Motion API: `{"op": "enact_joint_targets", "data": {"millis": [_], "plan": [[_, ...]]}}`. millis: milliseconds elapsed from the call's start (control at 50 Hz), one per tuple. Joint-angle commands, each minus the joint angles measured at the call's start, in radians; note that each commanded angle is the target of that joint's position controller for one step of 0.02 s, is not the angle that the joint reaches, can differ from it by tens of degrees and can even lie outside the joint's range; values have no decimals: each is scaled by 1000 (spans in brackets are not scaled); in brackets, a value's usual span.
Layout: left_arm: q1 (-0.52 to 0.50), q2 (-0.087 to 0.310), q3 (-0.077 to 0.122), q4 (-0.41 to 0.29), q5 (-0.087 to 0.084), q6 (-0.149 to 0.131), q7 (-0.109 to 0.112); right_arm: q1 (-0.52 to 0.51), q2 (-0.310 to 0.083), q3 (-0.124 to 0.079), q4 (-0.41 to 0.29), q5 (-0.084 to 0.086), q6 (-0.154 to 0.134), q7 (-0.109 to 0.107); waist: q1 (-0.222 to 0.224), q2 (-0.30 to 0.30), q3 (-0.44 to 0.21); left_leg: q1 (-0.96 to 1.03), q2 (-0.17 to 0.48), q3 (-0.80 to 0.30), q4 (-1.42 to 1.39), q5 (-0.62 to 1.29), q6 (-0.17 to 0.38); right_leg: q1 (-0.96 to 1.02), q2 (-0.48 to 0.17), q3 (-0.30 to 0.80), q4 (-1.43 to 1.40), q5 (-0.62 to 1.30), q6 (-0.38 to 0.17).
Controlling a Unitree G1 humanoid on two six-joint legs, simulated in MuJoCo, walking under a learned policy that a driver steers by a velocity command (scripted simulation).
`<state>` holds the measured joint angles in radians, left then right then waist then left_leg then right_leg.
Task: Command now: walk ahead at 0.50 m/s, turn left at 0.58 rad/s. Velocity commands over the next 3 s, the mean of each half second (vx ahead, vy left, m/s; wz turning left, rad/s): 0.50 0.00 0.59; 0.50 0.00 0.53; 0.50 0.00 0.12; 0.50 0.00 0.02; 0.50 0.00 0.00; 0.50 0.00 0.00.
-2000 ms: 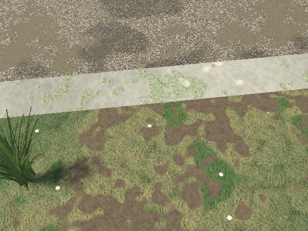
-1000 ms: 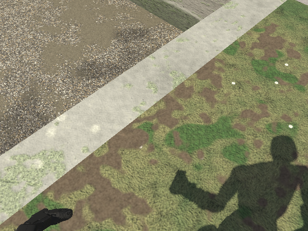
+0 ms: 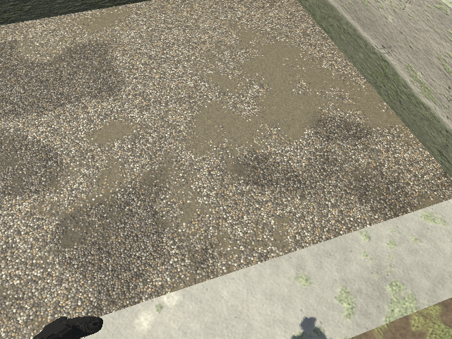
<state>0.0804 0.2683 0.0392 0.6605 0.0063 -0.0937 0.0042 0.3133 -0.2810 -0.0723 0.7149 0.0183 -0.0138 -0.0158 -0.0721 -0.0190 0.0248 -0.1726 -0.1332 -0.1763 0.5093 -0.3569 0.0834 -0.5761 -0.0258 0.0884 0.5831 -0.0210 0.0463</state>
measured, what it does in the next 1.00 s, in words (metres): walks ahead, turning left: right foot, then left foot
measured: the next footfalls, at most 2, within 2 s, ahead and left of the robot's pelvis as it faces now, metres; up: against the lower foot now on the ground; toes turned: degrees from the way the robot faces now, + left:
right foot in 0.04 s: +0.20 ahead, -0.14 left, +0.00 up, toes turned +6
left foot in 0.48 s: +0.31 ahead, +0.16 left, +0.00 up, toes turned +19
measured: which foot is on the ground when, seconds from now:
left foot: down 0.00-0.06, up 0.08-0.46, down 0.48-0.92, up 0.94-1.00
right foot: up 0.00-0.02, down 0.04-0.48, up 0.50-0.90, down 0.92-1.00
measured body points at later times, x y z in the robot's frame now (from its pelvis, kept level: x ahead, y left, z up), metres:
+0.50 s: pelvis +0.21 +0.04 -0.03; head +0.22 +0.06 +0.42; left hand +0.14 +0.31 -0.17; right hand +0.46 -0.15 -0.10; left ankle +0.28 +0.14 -0.74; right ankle +0.16 -0.14 -0.71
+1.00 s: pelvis +0.35 +0.08 -0.01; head +0.36 +0.06 +0.44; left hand +0.37 +0.36 -0.10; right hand +0.61 -0.08 -0.12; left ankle +0.28 +0.16 -0.71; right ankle +0.43 +0.02 -0.73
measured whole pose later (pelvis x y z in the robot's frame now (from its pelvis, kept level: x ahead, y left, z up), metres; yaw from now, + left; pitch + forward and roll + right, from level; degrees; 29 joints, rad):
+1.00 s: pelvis +0.35 +0.08 -0.01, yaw +33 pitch +0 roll +1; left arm 0.19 0.20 -0.02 0.63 0.02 0.02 0.01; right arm 0.26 -0.27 -0.04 0.63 0.00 0.06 -0.05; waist -0.01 0.02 -0.02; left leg -0.36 -0.18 -0.21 0.89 -0.49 0.03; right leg -0.36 0.04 -0.01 0.68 -0.31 -0.05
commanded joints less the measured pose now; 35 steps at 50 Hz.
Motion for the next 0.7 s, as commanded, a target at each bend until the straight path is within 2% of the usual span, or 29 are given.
{"op": "enact_joint_targets", "data": {"millis": [20,40,60,80,100,120,140,160,180,200,240,300,340,360,380,400,420,440,460,480,500,520,540,560,580,600,620,660,700], "plan": [[24,121,46,-57,3,-24,-9,2,-131,-34,-72,8,11,-9,61,133,-82,-14,221,-251,17,384,120,212,54,-44,-80,-6,-48],[83,132,51,-49,12,-26,-7,-14,-119,-27,-84,11,9,-12,105,142,-110,-28,191,-238,97,416,91,327,30,-37,-123,60,-81],[215,196,66,-42,32,-28,-2,-10,-65,-7,-105,6,7,-15,154,45,-223,-124,127,-156,376,277,36,555,-138,122,-103,158,-159],[321,251,83,5,29,-8,-9,172,-7,10,-116,23,5,-15,98,-277,-380,-403,-17,-49,690,-313,-35,834,-394,518,-122,63,-359],[310,196,73,3,-14,3,-17,171,-100,-6,-114,24,6,-14,110,-216,-316,-560,74,-26,802,-308,-59,789,-418,650,-204,-330,-359],[265,131,55,-16,-24,8,-14,24,-140,-23,-145,27,19,-20,152,-129,-147,-636,110,6,848,-209,-74,669,-355,537,-241,-516,-306],[226,124,47,-15,-13,18,-9,-26,-134,-21,-168,20,37,-27,140,-78,-68,-642,126,42,876,-145,-79,562,-324,452,-264,-521,-275],[195,106,37,-15,-7,21,-4,-44,-128,-24,-186,7,47,-27,122,-72,-15,-633,150,40,848,-89,-80,469,-287,367,-278,-477,-260],[182,100,35,-9,4,23,4,-37,-108,-21,-193,8,56,-19,102,-97,7,-596,170,46,827,-54,-77,402,-252,288,-291,-432,-248],[185,96,35,4,8,20,7,-9,-87,-17,-191,10,60,-14,86,-111,4,-562,184,55,790,-42,-74,369,-232,232,-305,-412,-241],[196,97,37,31,2,13,10,1,-62,-12,-191,10,58,-16,76,-123,3,-546,199,81,708,-29,-79,353,-228,154,-315,-356,-254],[226,145,55,76,8,19,12,-73,-37,0,-216,-1,52,-6,101,-66,3,-554,236,96,557,98,-69,366,-265,72,-278,-248,-262],[224,161,60,93,4,29,6,-101,-27,4,-224,-1,54,3,113,-63,8,-511,232,128,455,163,-60,346,-259,7,-255,-183,-250],[246,129,43,82,21,28,3,-147,-42,4,-243,-81,61,19,97,-45,-12,-404,173,215,390,219,-39,273,-241,-103,-196,-85,-181],[239,144,45,81,22,34,3,-142,-25,6,-236,-69,63,28,96,-98,-30,-322,148,259,361,192,-28,240,-223,-144,-169,-68,-151],[241,158,48,66,24,40,4,-139,-32,4,-232,-52,68,34,97,-125,-38,-273,129,285,349,162,-17,230,-229,-156,-151,-112,-134],[238,171,52,54,23,48,7,-128,-40,0,-231,-41,71,38,89,-144,-35,-228,119,291,320,126,-6,222,-239,-158,-128,-153,-122],[223,182,56,42,19,57,10,-76,-48,-7,-214,-36,70,37,56,-141,-42,-143,91,306,265,101,5,207,-235,-175,-65,-115,-107],[215,183,56,29,17,66,11,47,-61,-20,-165,-34,61,30,-8,-80,-86,6,52,300,180,97,20,194,-201,-221,110,-5,-81],[231,151,47,11,18,72,9,202,-127,-43,-126,-40,47,15,-90,123,-151,168,140,85,54,-25,62,82,-129,-287,491,-46,-36],[231,24,16,-77,21,79,4,173,-246,-44,-170,-25,41,8,-12,406,-194,263,398,-403,-106,66,137,-183,-12,-189,799,-611,9],[116,110,28,-119,27,91,11,151,-254,-64,-181,1,54,-2,-83,305,-259,272,437,-610,-251,-24,221,-290,27,-48,820,-524,20],[57,120,25,-124,8,90,15,96,-209,-49,-159,-14,64,-17,-45,225,-132,174,443,-520,-211,-16,223,-339,-17,-39,837,-432,8],[76,124,26,-100,7,85,21,77,-160,-35,-141,-31,64,-21,-8,157,-82,91,420,-437,-180,72,202,-305,-39,-45,806,-377,6],[117,121,27,-74,11,92,26,47,-115,-19,-135,-30,59,-14,35,122,-64,22,371,-352,-137,210,177,-241,-55,-45,761,-359,10],[151,101,25,-56,22,109,27,25,-82,-6,-132,-29,50,-11,67,114,-62,-67,336,-290,-123,282,162,-159,-64,-40,705,-357,17],[144,91,21,-55,20,127,31,-4,-69,3,-129,-29,35,-9,90,113,-61,-131,301,-247,-126,326,147,-98,-58,-41,649,-349,18],[127,83,19,-56,21,148,34,-15,-89,-1,-118,-26,16,-6,107,106,-73,-171,258,-211,-132,339,149,-44,-34,-59,568,-307,19],[79,74,13,-66,19,156,34,-19,-102,-5,-118,-19,12,-9,103,92,-67,-184,240,-212,-135,280,152,-34,-18,-61,492,-243,14]]}}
